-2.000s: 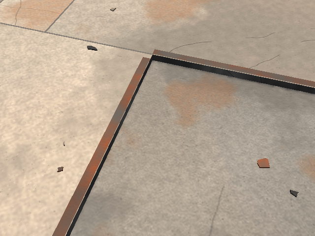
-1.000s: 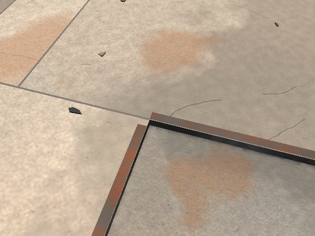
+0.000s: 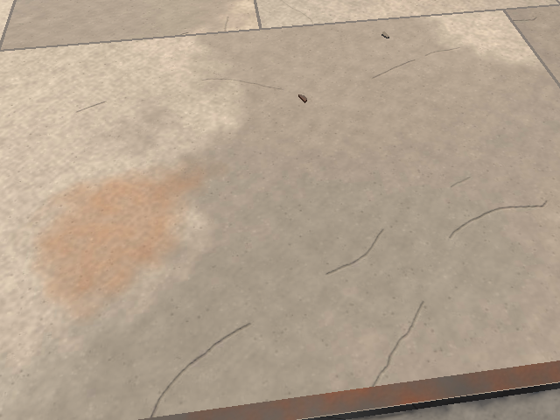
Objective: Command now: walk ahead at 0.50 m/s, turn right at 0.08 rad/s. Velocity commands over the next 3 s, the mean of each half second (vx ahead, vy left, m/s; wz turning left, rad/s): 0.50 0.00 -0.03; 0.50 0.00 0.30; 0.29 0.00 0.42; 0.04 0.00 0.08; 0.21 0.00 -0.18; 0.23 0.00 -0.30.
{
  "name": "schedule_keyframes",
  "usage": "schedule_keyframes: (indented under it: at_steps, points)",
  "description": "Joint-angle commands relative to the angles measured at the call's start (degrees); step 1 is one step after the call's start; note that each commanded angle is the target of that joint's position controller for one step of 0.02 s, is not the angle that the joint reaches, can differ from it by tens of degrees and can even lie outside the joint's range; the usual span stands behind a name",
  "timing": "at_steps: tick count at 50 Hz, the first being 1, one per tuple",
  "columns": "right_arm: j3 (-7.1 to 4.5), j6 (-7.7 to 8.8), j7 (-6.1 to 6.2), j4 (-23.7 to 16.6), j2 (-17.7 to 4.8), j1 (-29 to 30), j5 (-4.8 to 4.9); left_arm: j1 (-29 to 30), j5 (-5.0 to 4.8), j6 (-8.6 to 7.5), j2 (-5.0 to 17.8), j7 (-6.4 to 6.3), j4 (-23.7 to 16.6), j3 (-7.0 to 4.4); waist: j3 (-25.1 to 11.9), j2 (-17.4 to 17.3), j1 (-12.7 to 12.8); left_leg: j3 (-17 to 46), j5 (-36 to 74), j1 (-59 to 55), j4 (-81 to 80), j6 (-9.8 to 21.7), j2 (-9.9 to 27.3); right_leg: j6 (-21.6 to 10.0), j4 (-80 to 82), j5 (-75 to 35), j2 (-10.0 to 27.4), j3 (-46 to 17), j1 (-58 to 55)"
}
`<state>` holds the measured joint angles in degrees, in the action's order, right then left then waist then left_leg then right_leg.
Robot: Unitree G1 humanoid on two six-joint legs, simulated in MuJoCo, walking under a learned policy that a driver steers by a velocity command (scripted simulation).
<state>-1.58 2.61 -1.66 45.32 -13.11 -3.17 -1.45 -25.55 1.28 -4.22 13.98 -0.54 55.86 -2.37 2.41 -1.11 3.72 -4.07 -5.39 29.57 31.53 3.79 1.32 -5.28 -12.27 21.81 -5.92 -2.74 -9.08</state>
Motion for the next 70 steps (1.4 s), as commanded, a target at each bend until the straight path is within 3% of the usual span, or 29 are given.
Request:
schedule_keyframes:
  at_steps: [1,2,3,4,5,8,12,17,25,28,29,30,31,32,34,36,39,42,47,50,51,52,53,54,55,57,60,62,70]
  points:
    - [-2.95,1.78,1.83,2.36,-8.70,-17.81,-0.63,2.16,-0.03,-0.72,9.48,-0.28,-2.24,-1.58,-8.97,3.38,-11.18,0.89,-0.41,-24.54,-5.25,4.25,-1.27,-2.52,-26.77,-58.95,13.29,-1.00,8.06]
    - [-4.26,2.00,2.61,3.46,-14.29,-25.87,-2.14,-0.17,-1.38,-1.05,5.88,0.04,-4.20,-0.52,-16.59,-4.61,-12.13,18.64,-4.64,-40.24,-5.96,8.35,13.12,-0.94,-45.28,-36.86,8.11,1.87,22.18]
    - [-5.09,1.55,1.70,4.28,-17.13,-25.35,-1.67,-6.40,-2.15,-0.84,3.49,0.31,-3.37,-0.45,-19.88,-15.09,-8.23,43.00,-2.08,-47.30,-13.13,15.33,23.71,0.18,-61.18,8.80,-2.16,1.27,37.83]
    - [-4.15,1.16,1.05,3.56,-12.47,-19.22,0.38,-1.50,-0.23,-0.41,7.21,0.05,-3.21,-1.11,-12.23,-4.32,-6.60,39.60,-9.89,-39.50,-15.28,13.05,20.26,-1.01,-63.56,4.40,2.56,-3.99,41.48]
    - [-3.12,1.17,0.81,2.51,-8.65,-13.56,0.92,2.43,-0.11,-0.57,6.83,0.55,-4.17,-1.08,-5.27,-1.23,-5.20,30.60,-11.39,-30.71,-17.31,11.61,18.12,-0.91,-60.76,-0.84,5.22,-3.04,41.79]
    - [-1.63,2.04,1.12,4.18,-4.73,-11.65,0.67,3.56,0.97,0.74,4.48,1.60,-4.12,-0.49,-0.73,-2.62,-2.17,17.56,-1.69,-20.30,-22.11,7.84,11.48,0.73,-53.58,-5.58,9.25,-0.83,36.84]
    - [-2.12,3.34,1.08,6.86,-7.07,-16.09,1.14,7.61,1.11,1.82,3.26,2.43,-5.26,-0.09,0.00,-2.30,-2.01,12.05,5.42,-20.29,-24.80,8.92,10.40,3.19,-49.05,-9.53,11.15,2.03,40.70]
    - [-1.80,2.99,1.17,9.12,-6.19,-21.34,0.96,18.10,0.68,2.13,1.98,2.49,-8.39,0.62,1.43,-2.69,-4.68,8.40,9.75,-25.17,-24.88,8.15,8.85,5.39,-38.79,-16.30,12.06,5.20,46.87]
    - [-1.76,1.99,2.44,12.20,-6.70,-26.96,-0.04,29.02,0.36,1.54,1.44,2.01,-13.67,1.22,3.71,-3.06,-7.18,8.47,23.34,-37.86,-20.45,7.66,12.23,2.56,-26.02,-11.59,9.08,7.67,48.76]
    - [-1.01,1.39,2.45,13.97,-7.08,-29.08,0.15,19.93,-0.21,0.48,1.72,1.07,-10.62,0.25,-5.65,-0.99,-4.09,4.68,51.71,-33.16,-1.48,4.86,7.89,0.06,-20.60,-6.86,1.69,12.16,24.09]
    - [-1.20,1.43,2.37,13.56,-8.67,-26.58,1.64,10.52,0.04,0.13,2.97,0.70,-7.70,-0.75,-11.49,-0.91,0.38,4.70,44.46,-21.60,9.24,2.49,6.85,-1.24,-15.68,-16.39,4.61,7.79,4.75]
    - [-0.89,1.83,1.69,11.25,-7.74,-22.93,2.88,0.44,0.89,0.76,7.76,0.00,-4.48,-2.79,-18.24,3.54,4.63,3.79,20.79,-4.60,24.13,-0.20,3.09,-4.04,-12.04,-13.48,15.54,-4.95,-14.53]
    - [-0.50,2.11,1.39,8.84,-4.46,-17.89,2.20,-5.41,1.18,1.19,9.10,-0.45,-2.22,-3.33,-21.53,7.41,5.48,4.77,-26.30,8.11,37.05,-0.77,-0.13,-4.79,-11.05,-22.43,27.39,-15.45,-23.36]
    - [-1.11,1.75,1.99,8.48,-4.22,-14.57,1.66,-3.64,2.13,1.31,8.25,-0.91,-3.09,-2.84,-16.74,-2.60,4.86,10.60,-27.11,11.30,38.96,0.33,1.18,-2.92,-11.05,-29.40,27.89,-11.54,-18.00]
    - [-1.55,-0.38,2.08,7.73,-3.56,-14.38,1.45,6.46,1.54,1.77,5.02,-0.87,-3.42,-2.02,-7.65,1.75,-0.75,5.97,-19.89,10.95,40.72,0.19,3.40,-2.68,-1.26,-7.13,25.95,-8.81,-0.27]
    - [-2.22,-2.55,1.11,7.88,-3.06,-15.62,0.25,12.57,0.85,1.07,1.43,-0.16,-3.66,-1.01,-1.71,6.39,-5.25,4.12,-17.46,5.25,42.78,-0.48,3.30,-0.25,2.78,-3.34,22.56,-0.95,13.62]
    - [-2.95,-4.64,-0.56,4.82,-2.88,-12.16,-0.11,14.74,0.79,0.12,2.25,-0.32,-3.21,-1.36,1.62,7.52,-8.91,3.05,-11.57,6.07,42.42,-0.65,2.88,0.84,6.73,-3.90,20.39,6.15,19.50]
    - [-3.40,-5.88,-1.49,2.04,-4.42,-9.71,0.00,17.03,2.09,0.04,4.76,-0.96,-3.63,-2.21,2.40,8.60,-11.71,0.98,-10.52,4.31,33.40,-0.71,3.45,-0.74,9.49,-5.04,20.31,10.17,19.74]
    - [-4.05,-7.23,-1.29,0.53,-5.58,-8.41,-0.56,16.52,2.05,0.70,7.77,-1.22,-3.43,-3.59,2.08,6.60,-11.71,-3.67,-15.27,0.10,23.08,2.39,3.36,-1.15,5.98,-15.30,21.97,16.25,9.14]
    - [-5.37,-7.72,-0.09,0.83,-8.48,-17.54,0.17,18.31,1.65,2.07,10.95,-0.28,-4.29,-4.85,-3.07,7.93,-14.99,-6.52,-23.99,-10.93,16.68,4.87,-0.60,-0.35,-12.24,-38.76,23.35,18.47,5.41]
    - [-6.00,-7.17,0.24,3.21,-9.03,-26.53,0.34,20.54,0.91,2.77,11.46,0.33,-5.02,-5.03,-6.32,4.88,-19.22,-5.95,-21.97,-22.77,9.78,5.81,-2.11,0.23,-27.11,-37.38,22.28,19.07,10.99]
    - [-7.00,-6.07,0.59,6.76,-10.11,-32.56,0.77,23.35,1.21,3.31,8.53,0.91,-5.86,-4.24,-4.19,-4.72,-22.66,-2.09,-22.19,-29.87,1.49,8.00,-3.27,1.59,-51.25,-20.75,16.49,19.08,22.64]
    - [-6.01,-4.79,0.59,6.67,-11.59,-23.83,1.10,25.98,0.78,2.78,-1.23,1.94,-11.78,-1.49,2.23,-20.46,-13.48,29.60,-36.85,-24.24,-13.57,13.33,4.66,3.15,-71.90,8.51,3.70,12.32,45.78]
    - [-5.21,-2.87,0.11,2.76,-12.86,-14.42,2.11,22.77,0.65,1.28,-1.25,2.30,-15.17,-0.43,2.47,-16.26,-5.03,49.58,-39.20,-18.72,-25.12,15.33,12.63,2.97,-73.75,3.25,5.82,1.63,50.61]
    - [-5.39,-1.80,0.00,1.51,-12.46,-12.08,1.43,20.82,0.92,0.33,3.20,2.49,-14.29,-1.35,3.56,-6.99,-2.88,47.67,-39.66,-15.85,-25.57,15.29,15.67,3.40,-71.63,-1.63,9.00,1.22,49.17]
    - [-5.17,-0.10,0.82,1.44,-11.48,-13.60,0.94,20.47,0.39,0.06,5.37,1.37,-12.91,-1.64,5.25,2.75,-2.26,34.36,-12.64,-13.32,-21.08,11.95,12.02,4.78,-63.74,-4.23,11.40,1.76,45.17]
    - [-4.55,1.96,1.82,2.61,-9.91,-17.77,1.32,19.95,0.30,2.23,4.55,1.06,-12.34,-1.24,0.13,3.05,-2.83,20.59,29.25,-20.21,-16.21,8.81,7.91,6.63,-56.15,-7.92,11.49,2.51,42.43]
    - [-4.57,1.98,2.12,3.02,-9.59,-21.44,1.34,21.14,-0.07,3.27,3.47,1.03,-12.84,-0.81,-2.75,2.27,-4.01,15.64,43.17,-26.89,-13.57,7.24,6.30,6.91,-52.90,-9.69,10.39,3.79,45.27]
    - [-2.79,-0.82,3.90,2.19,-6.13,-24.25,0.93,29.30,-0.24,3.50,1.90,1.37,-15.47,0.78,-2.45,-5.22,-8.65,10.32,44.03,-33.50,-10.86,3.17,2.84,6.38,-29.27,-19.42,6.05,8.25,45.12]
